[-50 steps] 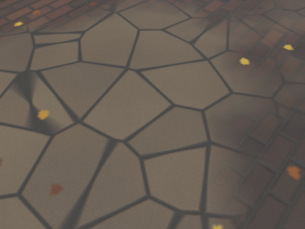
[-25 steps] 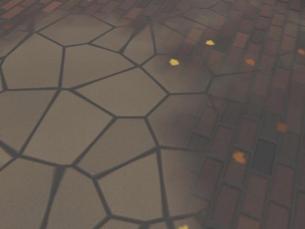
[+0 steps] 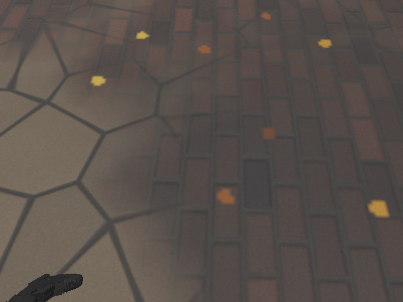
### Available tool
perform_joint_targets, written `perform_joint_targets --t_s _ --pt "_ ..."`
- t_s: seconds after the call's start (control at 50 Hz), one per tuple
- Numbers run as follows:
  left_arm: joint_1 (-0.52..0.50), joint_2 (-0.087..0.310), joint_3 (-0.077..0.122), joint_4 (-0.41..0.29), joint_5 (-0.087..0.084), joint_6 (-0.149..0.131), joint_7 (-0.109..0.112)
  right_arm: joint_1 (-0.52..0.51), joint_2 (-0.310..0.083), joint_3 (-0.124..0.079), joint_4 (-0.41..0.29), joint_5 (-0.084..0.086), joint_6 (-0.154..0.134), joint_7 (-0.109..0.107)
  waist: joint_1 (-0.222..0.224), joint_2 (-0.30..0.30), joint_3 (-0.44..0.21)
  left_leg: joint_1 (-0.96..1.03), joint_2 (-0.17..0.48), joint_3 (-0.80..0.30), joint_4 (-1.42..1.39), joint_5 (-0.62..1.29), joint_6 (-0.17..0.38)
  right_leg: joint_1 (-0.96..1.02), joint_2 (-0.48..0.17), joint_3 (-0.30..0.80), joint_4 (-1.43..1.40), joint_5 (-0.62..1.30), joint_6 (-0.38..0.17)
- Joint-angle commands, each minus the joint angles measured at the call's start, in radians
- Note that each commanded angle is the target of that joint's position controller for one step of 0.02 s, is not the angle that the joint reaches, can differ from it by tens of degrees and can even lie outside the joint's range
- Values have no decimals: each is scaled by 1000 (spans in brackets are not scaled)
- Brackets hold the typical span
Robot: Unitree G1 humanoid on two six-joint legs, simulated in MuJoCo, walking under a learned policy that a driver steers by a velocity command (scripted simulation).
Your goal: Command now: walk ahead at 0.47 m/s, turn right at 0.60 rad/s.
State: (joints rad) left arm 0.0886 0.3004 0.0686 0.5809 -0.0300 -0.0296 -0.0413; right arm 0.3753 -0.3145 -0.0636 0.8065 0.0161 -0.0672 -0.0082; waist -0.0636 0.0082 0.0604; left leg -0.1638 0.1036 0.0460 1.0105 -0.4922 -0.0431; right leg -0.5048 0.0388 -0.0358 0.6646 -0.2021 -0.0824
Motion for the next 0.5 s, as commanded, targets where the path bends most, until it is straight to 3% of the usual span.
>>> perform_joint_targets --t_s 0.02,0.04,0.06,0.08,0.12,0.16,0.24,0.28,0.36,0.38,0.4,0.42,0.44,0.46,0.48,0.5 --pt "304 173 54 18 8 -29 12 -148 -132 -10 -187 26 -82 5 173 -107 -241 -699 -18 -127 325 99 50 755 -319 629 -382 -148 -245" --pt "223 144 42 7 10 -30 14 -147 -129 -11 -175 -4 -85 -1 124 -44 -172 -632 16 -128 241 157 48 600 -275 529 -385 -49 -216" --pt "166 122 32 -7 23 -31 17 -128 -134 -18 -168 -18 -77 -1 79 -61 -136 -559 35 -137 183 199 44 488 -237 461 -407 38 -206" --pt "134 119 30 -15 31 -32 20 -113 -131 -20 -163 -22 -65 4 53 -73 -118 -514 38 -135 160 222 37 417 -220 437 -435 81 -209" --pt "126 122 30 1 23 -40 29 -102 -108 -15 -157 -33 -45 9 33 -58 -91 -485 29 -111 95 245 6 326 -205 383 -459 188 -222" --pt "146 138 33 25 20 -43 40 -167 -86 -6 -179 -40 -36 8 43 -47 -49 -495 11 -95 -24 338 -22 262 -175 327 -471 235 -213" --pt "217 158 40 70 7 -36 53 -355 -38 16 -225 -30 -46 20 114 -65 -20 -386 -66 -74 -365 597 -26 203 -110 272 -446 161 -146" --pt "262 168 44 93 -1 -33 56 -411 -52 13 -243 -15 -53 29 134 -70 -18 -343 -88 -90 -438 631 -18 227 -132 318 -429 114 -138" --pt "280 157 45 114 -2 -18 63 -387 -104 -11 -246 -10 -61 37 105 -111 -35 -311 -88 -133 -508 502 29 379 -188 428 -300 143 -103" --pt "277 155 46 114 1 -12 62 -348 -111 -18 -240 -10 -63 35 85 -125 -48 -254 -96 -118 -518 448 47 390 -185 442 -260 195 -93" --pt "267 135 39 109 4 -9 59 -256 -130 -32 -221 -15 -67 28 35 -119 -99 -113 -102 -95 -556 445 76 379 -141 423 -163 282 -68" --pt "258 85 19 90 18 -9 53 -118 -169 -46 -212 -30 -71 21 -32 -74 -238 141 8 -183 -520 433 134 289 -84 375 66 225 -33" --pt "387 13 -3 73 -2 -16 54 5 -252 -68 -185 -50 -60 16 -12 194 -419 540 251 -590 -566 231 288 -56 64 237 447 -123 50" --pt "407 69 -3 73 -12 -22 55 19 -187 -56 -179 -25 -52 26 -4 302 -439 564 332 -857 -678 11 316 -217 31 238 625 -375 68" --pt "322 149 20 76 -19 -18 55 -35 -117 -37 -192 -18 -44 21 -23 171 -285 439 297 -731 -706 -58 273 -275 -22 238 690 -294 77" --pt "243 160 24 60 -8 -13 56 -85 -93 -28 -197 -23 -34 15 -16 86 -186 305 256 -580 -714 38 239 -261 -61 189 682 -219 83"
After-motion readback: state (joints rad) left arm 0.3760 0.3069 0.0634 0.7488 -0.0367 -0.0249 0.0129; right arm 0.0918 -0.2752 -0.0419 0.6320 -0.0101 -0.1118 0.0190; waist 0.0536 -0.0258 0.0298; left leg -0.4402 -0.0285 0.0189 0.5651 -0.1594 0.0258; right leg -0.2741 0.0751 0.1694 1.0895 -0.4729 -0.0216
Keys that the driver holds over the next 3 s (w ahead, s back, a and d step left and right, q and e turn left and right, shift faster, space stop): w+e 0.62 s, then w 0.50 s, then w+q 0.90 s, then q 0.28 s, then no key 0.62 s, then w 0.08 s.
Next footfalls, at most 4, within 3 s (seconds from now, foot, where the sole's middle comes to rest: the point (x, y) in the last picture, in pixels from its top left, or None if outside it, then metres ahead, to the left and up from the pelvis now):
0.42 left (178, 293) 0.45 0.08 -0.75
0.92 right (282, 243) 0.59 -0.27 -0.75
1.46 left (245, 152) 0.98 -0.20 -0.75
1.94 right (296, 107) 1.21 -0.45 -0.75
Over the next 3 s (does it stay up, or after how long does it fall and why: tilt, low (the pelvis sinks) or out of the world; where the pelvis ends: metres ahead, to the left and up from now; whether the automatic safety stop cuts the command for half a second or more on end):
stays up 1.33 -0.32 0.02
